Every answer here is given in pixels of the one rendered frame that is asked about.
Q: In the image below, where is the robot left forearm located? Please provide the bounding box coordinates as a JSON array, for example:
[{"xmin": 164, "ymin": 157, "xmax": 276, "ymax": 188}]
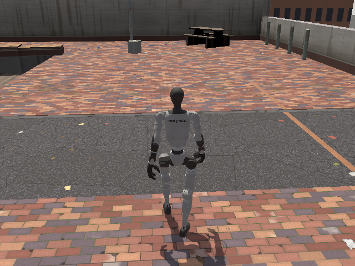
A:
[{"xmin": 148, "ymin": 135, "xmax": 159, "ymax": 165}]

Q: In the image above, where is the humanoid robot head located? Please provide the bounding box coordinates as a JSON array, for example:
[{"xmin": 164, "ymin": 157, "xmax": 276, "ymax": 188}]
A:
[{"xmin": 168, "ymin": 88, "xmax": 187, "ymax": 114}]

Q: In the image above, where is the robot left hand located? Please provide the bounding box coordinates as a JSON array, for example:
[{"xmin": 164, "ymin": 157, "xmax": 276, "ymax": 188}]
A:
[{"xmin": 147, "ymin": 163, "xmax": 160, "ymax": 180}]

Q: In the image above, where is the robot right thigh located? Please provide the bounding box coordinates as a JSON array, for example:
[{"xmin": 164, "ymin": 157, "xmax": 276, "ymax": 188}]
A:
[{"xmin": 182, "ymin": 155, "xmax": 197, "ymax": 201}]

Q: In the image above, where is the robot right upper arm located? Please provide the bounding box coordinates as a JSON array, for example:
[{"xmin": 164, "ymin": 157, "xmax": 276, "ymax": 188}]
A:
[{"xmin": 189, "ymin": 111, "xmax": 202, "ymax": 141}]

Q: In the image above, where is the robot right hand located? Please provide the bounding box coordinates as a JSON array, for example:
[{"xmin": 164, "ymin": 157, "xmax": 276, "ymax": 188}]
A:
[{"xmin": 193, "ymin": 152, "xmax": 205, "ymax": 163}]

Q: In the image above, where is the robot right forearm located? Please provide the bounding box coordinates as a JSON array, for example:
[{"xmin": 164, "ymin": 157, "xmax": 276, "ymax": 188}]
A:
[{"xmin": 196, "ymin": 133, "xmax": 205, "ymax": 154}]

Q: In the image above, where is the robot left upper arm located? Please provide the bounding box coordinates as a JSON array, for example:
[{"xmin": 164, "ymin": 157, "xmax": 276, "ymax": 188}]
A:
[{"xmin": 153, "ymin": 111, "xmax": 166, "ymax": 144}]

